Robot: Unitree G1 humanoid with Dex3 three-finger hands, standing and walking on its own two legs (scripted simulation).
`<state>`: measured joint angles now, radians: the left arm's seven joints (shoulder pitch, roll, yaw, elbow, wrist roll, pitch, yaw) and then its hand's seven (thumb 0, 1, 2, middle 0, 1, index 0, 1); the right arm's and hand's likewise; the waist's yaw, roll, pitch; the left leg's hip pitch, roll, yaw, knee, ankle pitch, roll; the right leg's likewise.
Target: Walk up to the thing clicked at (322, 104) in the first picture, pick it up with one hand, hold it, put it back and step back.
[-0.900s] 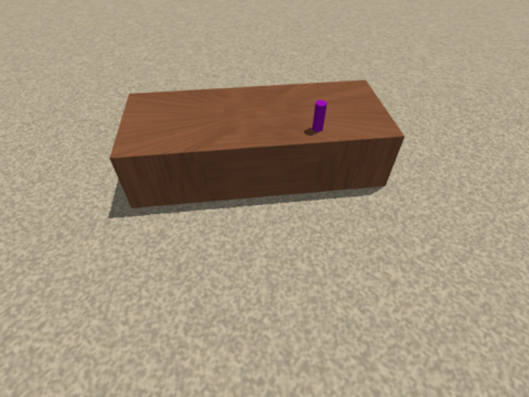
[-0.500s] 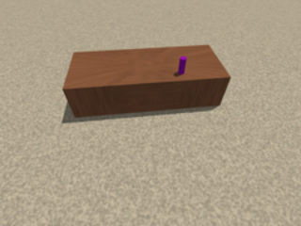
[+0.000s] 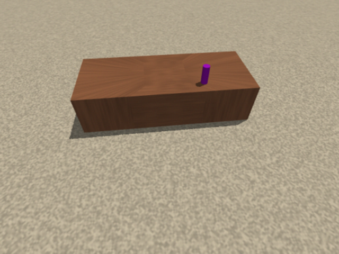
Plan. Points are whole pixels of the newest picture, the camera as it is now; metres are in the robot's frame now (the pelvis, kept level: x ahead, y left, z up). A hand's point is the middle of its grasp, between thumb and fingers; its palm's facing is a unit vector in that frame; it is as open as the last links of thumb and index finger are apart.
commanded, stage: stand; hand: right
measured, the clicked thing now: (205, 74) +1.37 -0.27 -0.38
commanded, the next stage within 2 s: walk up in 0.22 s
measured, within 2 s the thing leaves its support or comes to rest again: neither
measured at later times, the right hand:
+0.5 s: hand out of the picture +0.09 -0.33 -0.17, palm faces +0.02 +0.92 -0.38, open 7.4 cm
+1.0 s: hand (265, 183) +0.38 -0.30 -0.14, palm faces -0.03 +0.93 -0.37, open 7.4 cm
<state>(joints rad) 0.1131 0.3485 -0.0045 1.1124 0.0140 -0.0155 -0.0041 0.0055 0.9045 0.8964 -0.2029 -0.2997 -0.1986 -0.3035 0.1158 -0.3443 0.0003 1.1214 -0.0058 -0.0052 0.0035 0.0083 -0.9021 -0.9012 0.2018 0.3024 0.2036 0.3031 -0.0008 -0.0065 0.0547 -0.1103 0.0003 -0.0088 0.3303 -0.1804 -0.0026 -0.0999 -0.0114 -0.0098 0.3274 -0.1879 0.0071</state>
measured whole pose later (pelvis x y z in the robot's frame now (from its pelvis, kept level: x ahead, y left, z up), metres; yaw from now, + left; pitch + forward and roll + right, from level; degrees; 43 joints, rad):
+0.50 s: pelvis +0.05 -0.04 -0.02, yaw -1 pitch -2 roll +0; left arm 0.22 0.43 0.10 0.99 0.05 -0.05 -0.08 0.01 0.91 0.90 -0.20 -0.30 -0.20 -0.30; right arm 0.26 -0.42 -0.09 1.01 -0.04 -0.02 0.05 0.01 -0.90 -0.90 0.20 0.30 0.21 0.30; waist 0.00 0.02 0.04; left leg -0.16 0.05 -0.03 0.64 -0.44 0.03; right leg -0.23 -0.02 -0.05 0.58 -0.29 -0.01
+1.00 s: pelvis +0.25 -0.04 -0.02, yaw +0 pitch -4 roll +1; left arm 0.33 0.41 0.04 0.89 0.01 -0.04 -0.05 0.01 0.91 0.90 -0.20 -0.30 -0.20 -0.30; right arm 0.22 -0.36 -0.06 0.82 0.00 -0.08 0.05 0.01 -0.90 -0.90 0.20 0.30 0.21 0.30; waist 0.03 -0.06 0.10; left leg -0.29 0.02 0.10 0.57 -0.21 0.04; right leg -0.38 -0.04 0.03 1.13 -0.40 -0.04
